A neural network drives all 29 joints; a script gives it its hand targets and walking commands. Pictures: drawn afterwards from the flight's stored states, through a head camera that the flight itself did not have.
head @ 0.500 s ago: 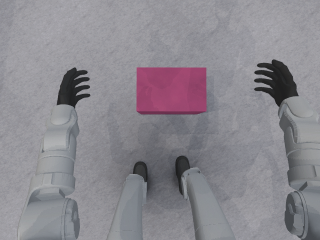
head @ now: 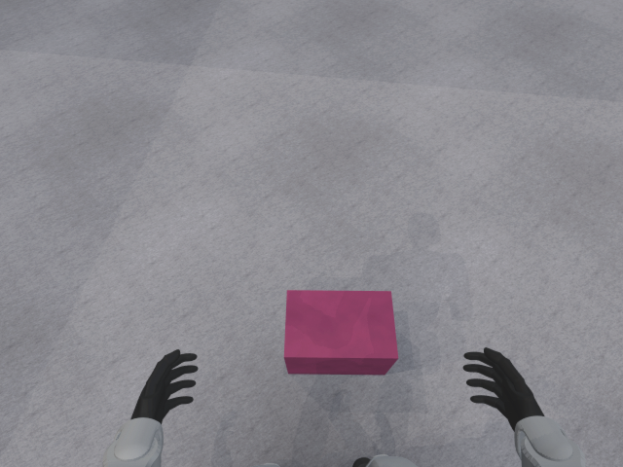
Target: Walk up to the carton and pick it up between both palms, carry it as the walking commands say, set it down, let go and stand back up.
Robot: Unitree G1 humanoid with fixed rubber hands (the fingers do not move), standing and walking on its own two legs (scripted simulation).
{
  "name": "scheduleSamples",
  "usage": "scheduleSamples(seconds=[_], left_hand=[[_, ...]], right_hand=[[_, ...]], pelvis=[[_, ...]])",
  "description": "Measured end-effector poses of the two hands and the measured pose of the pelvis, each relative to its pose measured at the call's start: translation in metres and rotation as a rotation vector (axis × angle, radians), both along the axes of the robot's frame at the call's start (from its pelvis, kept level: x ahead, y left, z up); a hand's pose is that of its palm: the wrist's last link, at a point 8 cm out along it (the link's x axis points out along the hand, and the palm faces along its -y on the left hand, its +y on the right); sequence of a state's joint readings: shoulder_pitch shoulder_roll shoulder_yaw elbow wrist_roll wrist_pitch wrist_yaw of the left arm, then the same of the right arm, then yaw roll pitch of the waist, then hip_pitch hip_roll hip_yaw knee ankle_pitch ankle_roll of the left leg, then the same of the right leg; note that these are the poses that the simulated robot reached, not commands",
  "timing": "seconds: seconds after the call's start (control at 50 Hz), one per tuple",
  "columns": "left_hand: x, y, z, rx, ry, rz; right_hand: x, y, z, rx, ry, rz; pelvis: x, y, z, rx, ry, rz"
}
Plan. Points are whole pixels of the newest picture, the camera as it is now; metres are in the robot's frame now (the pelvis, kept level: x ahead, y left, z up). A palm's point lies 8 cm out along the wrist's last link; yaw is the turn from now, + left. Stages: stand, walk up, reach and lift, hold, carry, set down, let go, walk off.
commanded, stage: let go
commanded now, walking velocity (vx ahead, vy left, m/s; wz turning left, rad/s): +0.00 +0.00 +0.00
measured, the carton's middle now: (337, 334) +0.46 -0.07 -0.66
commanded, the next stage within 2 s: stand in 0.54 s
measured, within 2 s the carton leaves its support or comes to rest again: neither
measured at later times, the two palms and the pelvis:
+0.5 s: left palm (147, 448) +0.16 +0.22 -0.06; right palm (536, 421) +0.17 -0.25 -0.06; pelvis +0.00 -0.02 +0.00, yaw +1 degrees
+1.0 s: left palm out of the picture +0.14 +0.28 -0.08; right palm (575, 420) +0.17 -0.30 -0.06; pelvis +0.03 -0.02 +0.00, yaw +1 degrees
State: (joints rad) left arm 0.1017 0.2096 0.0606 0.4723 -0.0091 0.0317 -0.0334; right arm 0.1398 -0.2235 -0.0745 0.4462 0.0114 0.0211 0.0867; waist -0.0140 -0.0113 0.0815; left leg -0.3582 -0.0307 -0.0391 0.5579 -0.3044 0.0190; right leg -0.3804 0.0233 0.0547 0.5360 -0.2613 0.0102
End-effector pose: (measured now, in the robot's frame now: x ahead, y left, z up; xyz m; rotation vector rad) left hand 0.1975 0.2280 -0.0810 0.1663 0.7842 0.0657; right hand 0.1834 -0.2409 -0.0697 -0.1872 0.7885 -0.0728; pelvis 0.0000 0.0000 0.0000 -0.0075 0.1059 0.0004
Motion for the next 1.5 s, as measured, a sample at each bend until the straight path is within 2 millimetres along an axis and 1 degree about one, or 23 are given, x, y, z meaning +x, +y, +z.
scheduleSamples(seconds=[0.1,0.18,0.26,0.4,0.56,0.6,0.66,0.74,0.82,0.88,0.96,1.08,1.28,1.5], left_hand=[[-0.032,0.003,0.011,0.002,0.016,-0.006],[-0.047,0.001,0.014,0.001,0.036,-0.012],[-0.048,0.001,0.017,0.004,0.035,-0.004],[-0.042,-0.004,0.023,0.011,0.023,0.008],[-0.042,-0.013,0.019,0.020,0.029,0.019],[-0.045,-0.008,0.013,0.056,0.039,0.030],[-0.051,0.008,0.008,0.116,0.063,0.054],[-0.059,0.031,0.006,0.167,0.089,0.091],[-0.062,0.045,0.007,0.193,0.103,0.112],[-0.062,0.049,0.008,0.199,0.109,0.115],[-0.062,0.051,0.006,0.198,0.116,0.113],[-0.062,0.050,0.003,0.188,0.131,0.104],[-0.071,0.055,-0.002,0.184,0.168,0.094],[-0.089,0.063,-0.005,0.192,0.217,0.092]], right_hand=[[-0.023,0.007,0.009,0.011,-0.001,0.004],[-0.028,0.009,0.010,0.026,-0.001,0.010],[-0.023,0.008,0.011,0.027,-0.004,0.022],[-0.012,-0.001,0.014,0.005,-0.009,0.031],[-0.013,-0.013,0.012,-0.033,0.036,0.019],[-0.012,-0.020,0.008,-0.056,0.033,0.015],[-0.012,-0.036,0.005,-0.097,0.024,0.003],[-0.012,-0.055,0.004,-0.136,0.023,-0.014],[-0.012,-0.064,0.006,-0.161,0.024,-0.020],[-0.010,-0.066,0.007,-0.172,0.022,-0.020],[-0.011,-0.064,0.006,-0.178,0.026,-0.019],[-0.018,-0.060,0.002,-0.178,0.049,-0.022],[-0.043,-0.058,-0.007,-0.181,0.109,-0.044],[-0.073,-0.060,-0.014,-0.185,0.180,-0.069]], pelvis=[[0.001,0.000,0.005,0.001,-0.100,0.000],[-0.002,-0.001,0.006,0.003,-0.163,0.004],[-0.004,-0.004,0.005,0.005,-0.209,0.009],[-0.003,-0.014,0.005,0.012,-0.248,0.023],[0.005,-0.023,0.004,0.016,-0.230,0.018],[0.009,-0.024,0.003,0.011,-0.198,0.023],[0.015,-0.025,0.002,0.007,-0.167,0.027],[0.022,-0.025,0.002,0.003,-0.143,0.029],[0.027,-0.024,0.003,0.004,-0.129,0.026],[0.028,-0.022,0.004,0.004,-0.124,0.023],[0.029,-0.020,0.005,0.004,-0.121,0.019],[0.028,-0.016,0.005,0.004,-0.121,0.015],[0.021,-0.010,0.007,0.006,-0.130,0.008],[0.009,-0.005,0.009,0.008,-0.142,0.002]])
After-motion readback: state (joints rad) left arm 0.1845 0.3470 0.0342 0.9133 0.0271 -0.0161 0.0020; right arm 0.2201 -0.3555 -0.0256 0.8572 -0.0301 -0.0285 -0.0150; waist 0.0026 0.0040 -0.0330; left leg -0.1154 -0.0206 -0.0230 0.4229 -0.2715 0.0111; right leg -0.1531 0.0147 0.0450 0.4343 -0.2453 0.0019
